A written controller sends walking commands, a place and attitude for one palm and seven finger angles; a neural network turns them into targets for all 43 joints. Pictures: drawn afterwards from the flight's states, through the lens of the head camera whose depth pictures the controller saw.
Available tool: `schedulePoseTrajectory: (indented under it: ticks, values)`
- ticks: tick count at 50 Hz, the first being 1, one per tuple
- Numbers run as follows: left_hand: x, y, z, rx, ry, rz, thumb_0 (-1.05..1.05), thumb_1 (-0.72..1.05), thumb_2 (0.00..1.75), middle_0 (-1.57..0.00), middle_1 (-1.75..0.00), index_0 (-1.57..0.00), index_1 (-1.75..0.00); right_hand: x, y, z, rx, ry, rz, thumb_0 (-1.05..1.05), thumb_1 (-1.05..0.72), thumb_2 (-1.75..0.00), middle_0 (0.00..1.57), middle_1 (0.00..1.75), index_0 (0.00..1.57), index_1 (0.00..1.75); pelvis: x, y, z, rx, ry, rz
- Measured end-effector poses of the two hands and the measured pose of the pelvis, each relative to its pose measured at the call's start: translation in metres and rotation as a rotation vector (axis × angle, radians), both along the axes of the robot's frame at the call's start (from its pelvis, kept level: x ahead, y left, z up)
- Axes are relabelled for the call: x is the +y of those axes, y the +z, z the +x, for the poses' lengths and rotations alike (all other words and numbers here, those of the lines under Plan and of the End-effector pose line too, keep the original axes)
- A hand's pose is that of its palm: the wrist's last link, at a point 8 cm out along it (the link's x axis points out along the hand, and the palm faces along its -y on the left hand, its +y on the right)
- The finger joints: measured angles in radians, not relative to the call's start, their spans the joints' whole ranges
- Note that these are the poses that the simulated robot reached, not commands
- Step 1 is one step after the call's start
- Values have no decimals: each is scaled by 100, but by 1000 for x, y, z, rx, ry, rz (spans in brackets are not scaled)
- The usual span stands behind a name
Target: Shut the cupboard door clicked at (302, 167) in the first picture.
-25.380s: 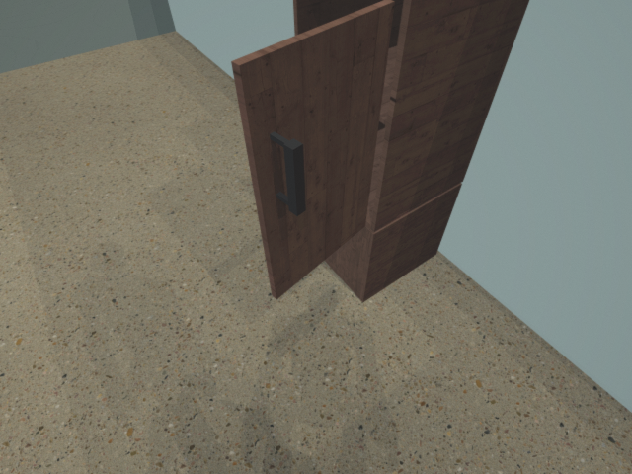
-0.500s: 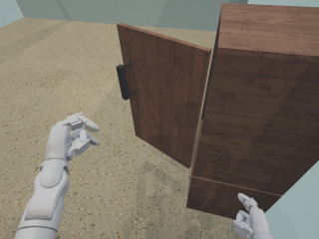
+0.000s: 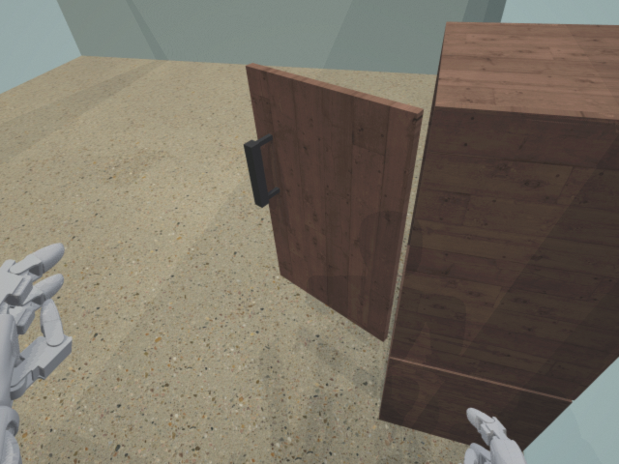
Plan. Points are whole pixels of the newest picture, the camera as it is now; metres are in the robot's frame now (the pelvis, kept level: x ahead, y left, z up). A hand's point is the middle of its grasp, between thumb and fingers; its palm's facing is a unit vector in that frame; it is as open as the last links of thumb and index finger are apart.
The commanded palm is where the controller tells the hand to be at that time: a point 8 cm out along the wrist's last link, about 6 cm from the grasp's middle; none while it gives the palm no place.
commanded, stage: draw the hand back to the body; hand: left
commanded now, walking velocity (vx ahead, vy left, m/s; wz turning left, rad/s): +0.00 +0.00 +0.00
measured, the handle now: (264, 170) +0.66 +0.19 +0.04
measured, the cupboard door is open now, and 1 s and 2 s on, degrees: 66 66 66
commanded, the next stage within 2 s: step back with the hand held close in 0.30 s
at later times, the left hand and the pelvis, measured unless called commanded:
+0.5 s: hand (85, 339) +0.18 +0.25 +0.16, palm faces +0.45 -0.79 -0.42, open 7.4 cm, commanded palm +0.14 +0.29 +0.17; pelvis -0.01 -0.01 +0.00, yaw +0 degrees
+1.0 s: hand (39, 364) +0.16 +0.28 +0.15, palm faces +0.39 -0.79 -0.48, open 7.4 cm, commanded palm +0.10 +0.32 +0.17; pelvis -0.05 +0.02 -0.01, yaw -1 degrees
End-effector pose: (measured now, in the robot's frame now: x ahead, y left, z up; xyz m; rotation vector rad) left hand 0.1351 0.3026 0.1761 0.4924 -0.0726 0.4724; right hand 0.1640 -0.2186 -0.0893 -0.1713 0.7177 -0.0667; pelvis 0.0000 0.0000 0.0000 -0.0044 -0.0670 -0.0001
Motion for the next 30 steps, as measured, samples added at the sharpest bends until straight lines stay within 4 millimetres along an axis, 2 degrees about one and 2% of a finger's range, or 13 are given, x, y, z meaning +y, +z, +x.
schedulePoseTrajectory:
  ticks: [4,9,17,24,30]
  values:
    - [0,-4,-4,-11,25,-18,2,89,90,-27,-37,-27,-38,-7,0,0,-8,3,-18,2,-91,-90,20,30,20,30,-2,0,-3,-2,7,2]
    - [-9,-11,1,-18,7,-52,2,89,90,-23,-33,-23,-33,-12,5,3,-38,-5,-27,2,-91,-90,20,30,20,30,-6,0,-6,-4,3,4]
    - [-20,-2,6,-45,-43,-26,2,89,90,-21,-30,-21,-31,-14,13,7,-87,-17,-10,2,-91,-90,20,30,20,30,-12,0,-5,-9,-6,4]
    - [-18,-1,5,-36,-31,-7,2,89,90,-21,-30,-21,-31,-16,9,5,-61,-17,-2,2,-91,-90,20,30,20,30,-15,0,-5,13,-4,-2]
    - [-13,-5,10,-32,-49,30,2,89,90,-21,-30,-21,-30,-26,0,-3,6,-68,-33,2,-91,-90,20,30,20,30,-7,-4,-6,68,-2,-12]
